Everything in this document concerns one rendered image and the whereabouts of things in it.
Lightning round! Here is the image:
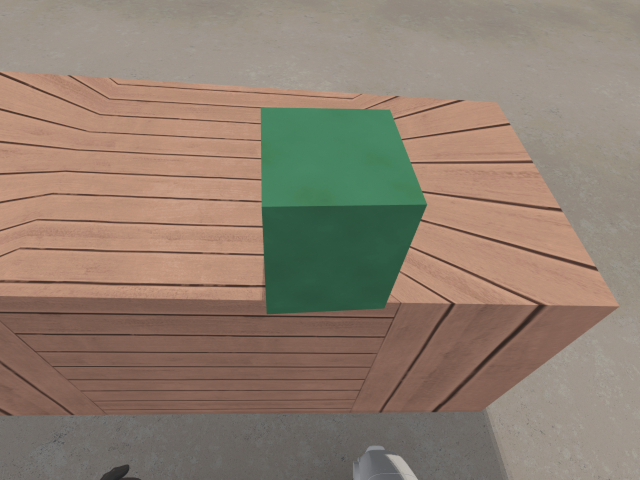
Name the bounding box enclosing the pedestal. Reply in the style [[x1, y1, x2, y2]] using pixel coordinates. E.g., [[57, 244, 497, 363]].
[[0, 71, 620, 416]]

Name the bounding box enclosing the carton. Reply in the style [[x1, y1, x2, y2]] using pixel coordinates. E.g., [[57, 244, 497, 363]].
[[261, 107, 427, 314]]

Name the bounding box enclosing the robot right shin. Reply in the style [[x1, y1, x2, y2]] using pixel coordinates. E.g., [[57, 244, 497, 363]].
[[365, 445, 385, 453]]

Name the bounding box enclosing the right robot thigh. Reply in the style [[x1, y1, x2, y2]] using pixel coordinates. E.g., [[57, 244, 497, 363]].
[[353, 450, 418, 480]]

